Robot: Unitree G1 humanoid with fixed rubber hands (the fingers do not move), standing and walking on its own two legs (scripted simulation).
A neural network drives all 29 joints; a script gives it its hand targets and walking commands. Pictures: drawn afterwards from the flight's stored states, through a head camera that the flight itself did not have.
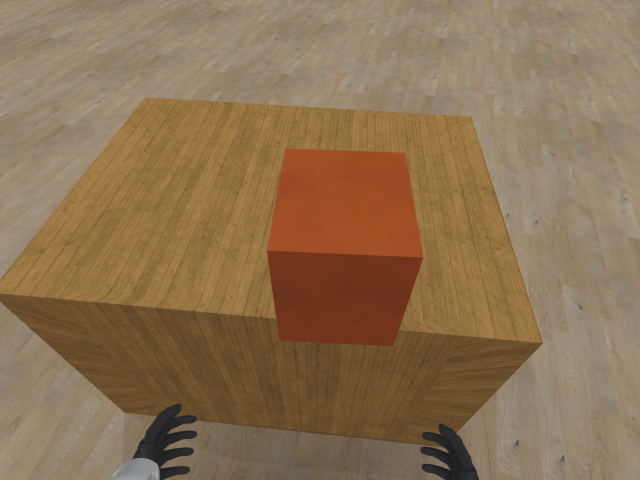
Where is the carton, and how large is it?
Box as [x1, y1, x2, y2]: [267, 148, 422, 345]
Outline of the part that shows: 285,148 267,246 267,255 279,340 393,345 422,259 422,252 405,153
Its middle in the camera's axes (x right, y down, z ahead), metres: +0.04 +0.02 +0.61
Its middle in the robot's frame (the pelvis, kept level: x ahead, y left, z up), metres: +0.45 -0.03 +0.00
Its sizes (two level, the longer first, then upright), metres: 0.208 0.187 0.232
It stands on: a pedestal, 0.66 m high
